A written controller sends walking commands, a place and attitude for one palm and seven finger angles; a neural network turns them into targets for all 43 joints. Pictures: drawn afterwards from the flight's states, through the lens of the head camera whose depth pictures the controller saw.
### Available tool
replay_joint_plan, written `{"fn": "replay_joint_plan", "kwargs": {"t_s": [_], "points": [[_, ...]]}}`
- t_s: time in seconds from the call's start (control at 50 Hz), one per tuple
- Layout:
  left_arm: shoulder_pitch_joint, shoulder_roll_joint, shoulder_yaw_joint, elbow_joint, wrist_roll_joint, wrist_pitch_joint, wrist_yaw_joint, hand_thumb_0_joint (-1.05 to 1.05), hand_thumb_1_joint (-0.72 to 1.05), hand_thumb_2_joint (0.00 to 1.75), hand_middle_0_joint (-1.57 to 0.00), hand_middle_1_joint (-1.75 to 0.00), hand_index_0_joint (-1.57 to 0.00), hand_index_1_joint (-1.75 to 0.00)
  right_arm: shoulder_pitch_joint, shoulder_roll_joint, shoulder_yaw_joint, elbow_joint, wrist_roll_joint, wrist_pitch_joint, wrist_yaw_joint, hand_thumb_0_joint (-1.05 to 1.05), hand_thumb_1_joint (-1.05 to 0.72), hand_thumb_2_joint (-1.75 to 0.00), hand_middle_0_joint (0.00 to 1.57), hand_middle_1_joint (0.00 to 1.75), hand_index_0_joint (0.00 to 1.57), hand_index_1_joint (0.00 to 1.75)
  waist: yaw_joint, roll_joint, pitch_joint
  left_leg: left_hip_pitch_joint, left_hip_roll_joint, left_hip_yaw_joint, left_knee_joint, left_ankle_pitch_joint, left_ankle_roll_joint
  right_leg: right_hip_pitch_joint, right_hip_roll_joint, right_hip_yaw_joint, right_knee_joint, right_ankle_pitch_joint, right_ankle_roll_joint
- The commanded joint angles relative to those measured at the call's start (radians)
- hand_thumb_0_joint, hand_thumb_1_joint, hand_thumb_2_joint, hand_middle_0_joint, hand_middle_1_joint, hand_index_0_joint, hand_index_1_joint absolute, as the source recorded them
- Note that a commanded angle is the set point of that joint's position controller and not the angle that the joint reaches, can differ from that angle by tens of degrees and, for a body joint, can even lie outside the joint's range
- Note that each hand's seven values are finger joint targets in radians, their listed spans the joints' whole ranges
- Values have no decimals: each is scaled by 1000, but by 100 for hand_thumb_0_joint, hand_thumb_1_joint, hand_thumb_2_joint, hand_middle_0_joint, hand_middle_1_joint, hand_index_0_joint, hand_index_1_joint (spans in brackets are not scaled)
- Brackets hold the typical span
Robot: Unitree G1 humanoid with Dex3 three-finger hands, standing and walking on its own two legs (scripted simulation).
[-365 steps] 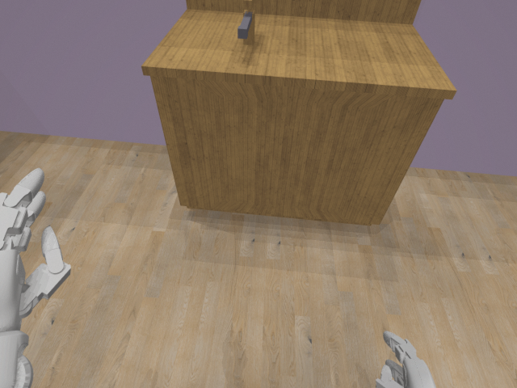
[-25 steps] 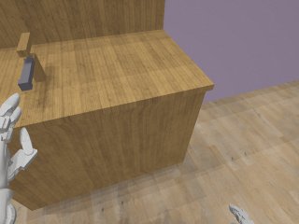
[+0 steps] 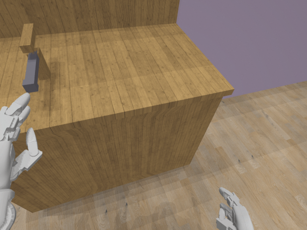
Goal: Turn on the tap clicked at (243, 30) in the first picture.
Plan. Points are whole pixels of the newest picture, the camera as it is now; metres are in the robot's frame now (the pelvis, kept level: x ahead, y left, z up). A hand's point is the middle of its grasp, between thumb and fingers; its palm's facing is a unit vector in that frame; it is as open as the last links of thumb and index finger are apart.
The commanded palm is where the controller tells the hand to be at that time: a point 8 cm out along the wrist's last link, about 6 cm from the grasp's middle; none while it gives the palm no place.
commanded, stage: shuffle to correct the standing spot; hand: left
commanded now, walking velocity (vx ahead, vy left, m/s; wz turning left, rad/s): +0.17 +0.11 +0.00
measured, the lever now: (30, 85) +0.42 +0.39 +0.11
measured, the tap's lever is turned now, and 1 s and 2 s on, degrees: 0 0 0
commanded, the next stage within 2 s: come to a stop and stand still in 1.24 s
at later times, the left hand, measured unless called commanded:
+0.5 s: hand (35, 124) +0.27 +0.28 +0.16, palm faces +0.42 -0.82 -0.38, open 7.4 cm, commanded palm +0.21 +0.31 +0.17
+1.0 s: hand (32, 126) +0.26 +0.28 +0.17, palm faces +0.39 -0.81 -0.43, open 7.4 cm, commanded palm +0.20 +0.32 +0.17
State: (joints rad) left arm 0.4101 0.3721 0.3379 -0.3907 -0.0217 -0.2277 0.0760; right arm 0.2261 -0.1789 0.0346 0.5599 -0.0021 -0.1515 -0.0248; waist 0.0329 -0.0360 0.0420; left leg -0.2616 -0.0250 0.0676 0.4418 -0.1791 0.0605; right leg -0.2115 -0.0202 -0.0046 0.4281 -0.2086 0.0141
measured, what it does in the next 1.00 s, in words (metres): steps on the spot: right foot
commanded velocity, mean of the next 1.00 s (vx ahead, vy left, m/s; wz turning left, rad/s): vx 0.16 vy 0.12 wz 0.00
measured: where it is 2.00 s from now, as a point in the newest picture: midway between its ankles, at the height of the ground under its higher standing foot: outside the picture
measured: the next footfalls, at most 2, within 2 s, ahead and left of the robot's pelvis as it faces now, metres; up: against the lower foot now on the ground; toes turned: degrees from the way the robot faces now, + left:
right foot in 0.96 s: +0.12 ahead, -0.08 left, +0.00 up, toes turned -7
left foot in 1.24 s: +0.14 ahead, +0.16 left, +0.00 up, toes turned +0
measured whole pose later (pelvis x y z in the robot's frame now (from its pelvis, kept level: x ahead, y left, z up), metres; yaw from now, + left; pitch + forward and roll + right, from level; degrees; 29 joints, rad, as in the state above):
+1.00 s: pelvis +0.05 +0.03 -0.02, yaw +1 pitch -2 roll -2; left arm 0.44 0.38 0.37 -0.46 -0.03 -0.24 0.11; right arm 0.25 -0.21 0.00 0.56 0.00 -0.07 -0.01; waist -0.01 0.05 0.04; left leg -0.30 -0.05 0.06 0.75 -0.41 0.07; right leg -0.29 -0.01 -0.16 0.59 -0.27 -0.04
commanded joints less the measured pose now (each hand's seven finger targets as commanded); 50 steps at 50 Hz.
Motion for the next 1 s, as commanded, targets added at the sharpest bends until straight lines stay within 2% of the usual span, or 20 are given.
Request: {"fn": "replay_joint_plan", "kwargs": {"t_s": [0.0,0.12,0.18,0.3,0.38,0.54,0.62,0.66,0.68,0.7,0.72,0.74,0.76,0.82,0.88,0.9,0.92,0.94,0.96,0.98], "points": [[-167,166,136,-259,-14,-75,40,0,90,90,-20,-30,-20,-30,-105,-135,-48,-153,-9,-61,-15,0,-90,-90,20,30,20,30,-1,147,-152,37,116,-148,-143,-79,-35,71,1,3,-37,30,-29],[-112,124,85,-278,-13,-51,45,0,90,90,-20,-30,-20,-30,-95,-154,-64,-139,-13,-42,0,0,-90,-90,20,30,20,30,-16,149,-199,105,97,-128,-29,123,-36,43,0,-28,27,107,-43],[-93,169,134,-295,-19,-49,51,0,90,90,-20,-30,-20,-30,-100,-155,-68,-146,-7,-24,-2,0,-90,-90,20,30,20,30,-20,147,-206,121,99,-128,17,223,-36,29,-3,-40,77,144,-48],[-57,177,157,-312,-35,-57,52,0,90,90,-20,-30,-20,-30,-91,-152,-73,-157,7,10,2,0,-90,-90,20,30,20,30,-29,121,-217,103,105,-123,107,391,-40,50,-29,-39,147,224,-60],[-60,182,161,-310,-41,-58,52,0,90,90,-20,-30,-20,-30,-97,-155,-77,-167,17,21,4,0,-90,-90,20,30,20,30,-31,110,-191,68,92,-101,139,367,-40,59,-48,-3,168,266,-70],[-43,179,166,-295,-35,-66,58,0,90,90,-20,-30,-20,-30,-90,-155,-85,-164,20,37,6,0,-90,-90,20,30,20,30,-29,105,-193,42,107,-133,149,350,-26,61,-52,-17,204,198,-64],[-48,183,169,-285,-35,-75,64,0,90,90,-20,-30,-20,-30,-99,-148,-86,-159,22,44,5,0,-90,-90,20,30,20,30,-26,4,-170,-80,47,-69,247,192,-42,130,-145,104,161,257,-114],[-52,187,176,-280,-34,-78,66,0,90,90,-20,-30,-20,-30,-96,-148,-91,-152,22,51,4,0,-90,-90,20,30,20,30,-31,-12,-149,-90,33,-67,233,80,-40,98,-163,132,156,183,-122],[-62,202,190,-299,-37,-79,67,0,90,90,-20,-30,-20,-30,-105,-150,-91,-155,23,51,0,0,-90,-90,20,30,20,30,-37,41,-131,-48,42,-76,193,94,-38,51,-145,110,182,176,-107],[-67,189,179,-299,-37,-79,66,0,90,90,-20,-30,-20,-30,-98,-150,-86,-148,22,53,0,0,-90,-90,20,30,20,30,-44,100,-135,0,74,-144,121,127,-35,-7,-97,40,252,122,-80],[-73,169,163,-310,-37,-78,61,0,90,90,-20,-30,-20,-30,-94,-157,-88,-154,23,51,-2,0,-90,-90,20,30,20,30,-49,217,-118,71,138,-250,18,173,-26,-108,-19,-53,349,14,-33],[-85,175,162,-332,-34,-82,58,0,90,90,-20,-30,-20,-30,-81,-154,-89,-155,16,40,0,0,-90,-90,20,30,20,30,-56,290,-112,190,207,-362,-61,257,1,-246,20,-83,420,-215,-10],[-107,172,151,-350,-25,-84,57,0,90,90,-20,-30,-20,-30,-76,-156,-92,-154,6,28,3,0,-90,-90,20,30,20,30,-59,282,-100,239,253,-413,-87,305,30,-311,23,-70,477,-334,-17],[-64,147,136,-307,-20,-75,60,0,90,90,-20,-30,-20,-30,-65,-156,-93,-149,0,14,7,0,-90,-90,20,30,20,30,-47,179,-117,250,250,-347,-49,377,75,-281,-2,-69,421,-290,-30],[-1,155,152,-258,-25,-63,63,0,90,90,-20,-30,-20,-30,-97,-159,-82,-152,7,19,-1,0,-90,-90,20,30,20,30,-21,162,-123,47,182,-174,-29,156,48,-21,-8,-125,162,-144,-31],[-2,152,142,-253,-25,-64,65,0,90,90,-20,-30,-20,-30,-104,-158,-77,-153,5,24,-6,0,-90,-90,20,30,20,30,-16,164,-123,-92,161,-169,-3,35,25,125,-17,-122,67,-96,-39],[18,169,161,-227,-22,-64,67,0,90,90,-20,-30,-20,-30,-107,-155,-77,-156,0,31,-10,0,-90,-90,20,30,20,30,2,87,-129,-263,132,-144,106,-69,2,297,-66,-44,3,-91,-70],[17,195,179,-209,-19,-64,69,0,90,90,-20,-30,-20,-30,-96,-144,-87,-161,-3,43,-9,0,-90,-90,20,30,20,30,5,-111,-156,-429,46,-63,363,-226,-21,389,-249,242,-87,-251,-160],[-12,192,184,-208,-31,-66,65,0,90,90,-20,-30,-20,-30,-110,-172,-106,-172,-1,40,-7,0,-90,-90,20,30,20,30,6,-229,-99,-492,7,-71,653,-370,-35,239,-464,598,-223,-418,-266],[-42,180,173,-211,-31,-61,60,0,90,90,-20,-30,-20,-30,-98,-187,-118,-154,-2,45,2,0,-90,-90,20,30,20,30,-14,-179,-40,-478,26,-133,775,-344,-51,108,-462,627,-268,-512,-270]]}}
